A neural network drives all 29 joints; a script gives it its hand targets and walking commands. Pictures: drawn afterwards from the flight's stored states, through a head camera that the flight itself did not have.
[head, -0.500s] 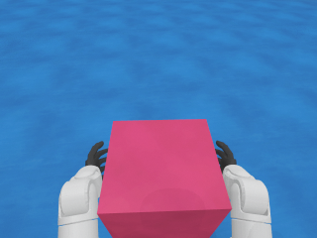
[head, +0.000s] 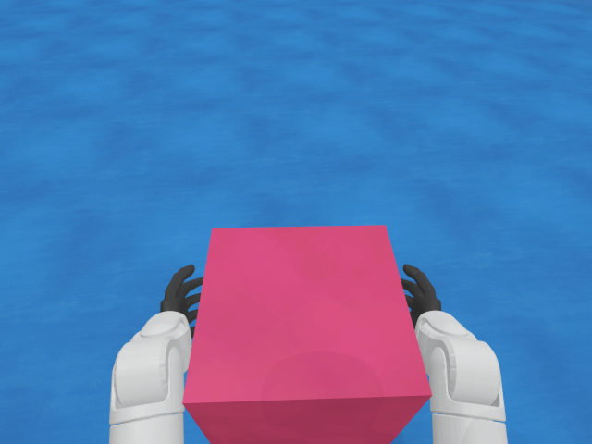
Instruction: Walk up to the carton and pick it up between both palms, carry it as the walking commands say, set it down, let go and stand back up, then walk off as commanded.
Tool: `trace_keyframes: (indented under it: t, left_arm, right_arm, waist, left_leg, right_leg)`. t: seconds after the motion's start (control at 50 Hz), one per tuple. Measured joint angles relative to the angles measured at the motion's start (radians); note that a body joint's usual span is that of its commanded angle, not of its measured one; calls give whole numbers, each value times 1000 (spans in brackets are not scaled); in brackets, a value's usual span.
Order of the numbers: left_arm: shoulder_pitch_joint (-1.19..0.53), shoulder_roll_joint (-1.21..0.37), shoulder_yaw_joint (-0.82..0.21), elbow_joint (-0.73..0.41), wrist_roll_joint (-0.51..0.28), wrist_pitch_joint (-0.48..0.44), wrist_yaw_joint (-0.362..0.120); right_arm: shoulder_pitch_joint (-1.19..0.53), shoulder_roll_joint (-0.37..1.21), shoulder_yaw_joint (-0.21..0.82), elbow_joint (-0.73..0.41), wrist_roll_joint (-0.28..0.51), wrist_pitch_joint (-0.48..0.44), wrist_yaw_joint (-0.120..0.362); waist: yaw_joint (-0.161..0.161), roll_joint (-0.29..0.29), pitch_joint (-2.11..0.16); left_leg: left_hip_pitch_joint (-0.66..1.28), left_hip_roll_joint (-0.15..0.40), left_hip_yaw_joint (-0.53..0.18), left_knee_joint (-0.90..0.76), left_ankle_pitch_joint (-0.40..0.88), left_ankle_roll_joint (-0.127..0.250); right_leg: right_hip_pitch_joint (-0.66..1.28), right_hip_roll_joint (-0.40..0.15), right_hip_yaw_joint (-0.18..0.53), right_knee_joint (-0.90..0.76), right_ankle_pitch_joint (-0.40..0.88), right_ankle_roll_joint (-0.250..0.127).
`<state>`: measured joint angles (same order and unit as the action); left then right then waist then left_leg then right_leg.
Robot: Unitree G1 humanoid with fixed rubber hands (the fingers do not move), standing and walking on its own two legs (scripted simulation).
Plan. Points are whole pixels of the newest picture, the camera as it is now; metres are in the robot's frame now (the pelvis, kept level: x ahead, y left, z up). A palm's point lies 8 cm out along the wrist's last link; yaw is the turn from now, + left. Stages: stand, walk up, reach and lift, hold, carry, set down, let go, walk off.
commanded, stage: carry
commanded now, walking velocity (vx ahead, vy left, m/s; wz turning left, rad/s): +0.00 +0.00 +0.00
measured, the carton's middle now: (300, 354) +0.26 +0.00 +0.00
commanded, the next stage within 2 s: none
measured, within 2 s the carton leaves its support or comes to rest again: neither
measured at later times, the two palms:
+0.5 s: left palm (175, 317) +0.27 +0.16 +0.07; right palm (424, 315) +0.27 -0.15 +0.07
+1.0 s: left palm (175, 315) +0.27 +0.16 +0.08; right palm (426, 312) +0.27 -0.15 +0.08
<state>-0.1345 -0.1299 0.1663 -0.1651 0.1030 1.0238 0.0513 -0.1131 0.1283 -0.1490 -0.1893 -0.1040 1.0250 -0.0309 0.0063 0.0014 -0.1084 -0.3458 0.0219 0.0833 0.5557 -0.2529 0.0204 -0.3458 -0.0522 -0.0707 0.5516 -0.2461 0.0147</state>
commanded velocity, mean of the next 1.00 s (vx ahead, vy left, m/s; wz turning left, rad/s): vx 0.02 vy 0.00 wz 0.00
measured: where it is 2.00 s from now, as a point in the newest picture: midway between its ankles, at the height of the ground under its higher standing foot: (301, 423)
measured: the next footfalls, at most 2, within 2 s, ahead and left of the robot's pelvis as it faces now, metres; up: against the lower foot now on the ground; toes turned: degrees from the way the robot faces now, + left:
right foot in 1.60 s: +0.26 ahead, -0.12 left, +0.00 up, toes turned -9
left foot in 1.98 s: +0.61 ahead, +0.07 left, +0.00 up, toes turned +11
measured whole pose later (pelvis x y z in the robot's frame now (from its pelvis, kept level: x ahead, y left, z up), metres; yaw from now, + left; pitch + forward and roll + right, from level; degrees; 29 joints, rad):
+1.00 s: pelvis +0.01 +0.00 +0.00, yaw +0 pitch +2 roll +0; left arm -0.12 -0.13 0.16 -0.27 0.10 1.12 0.05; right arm -0.10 0.13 -0.13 -0.29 -0.10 1.12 -0.04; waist 0.00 0.00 -0.11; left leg -0.32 0.02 0.08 0.54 -0.26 0.01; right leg -0.32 -0.06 -0.08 0.54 -0.26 0.02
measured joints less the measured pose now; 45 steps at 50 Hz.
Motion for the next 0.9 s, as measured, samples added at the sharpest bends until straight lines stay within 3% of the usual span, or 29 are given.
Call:
trace_keyframes:
  t: [0.9]
  left_arm:
    - [10,1,-8,-88,2,82,-4]
  right_arm:
    - [6,0,15,-81,-2,81,-1]
  waist:
    - [-1,-2,0]
  left_leg:
    - [26,1,-1,-16,-7,-6]
  right_leg:
    - [26,-4,-8,-10,-14,1]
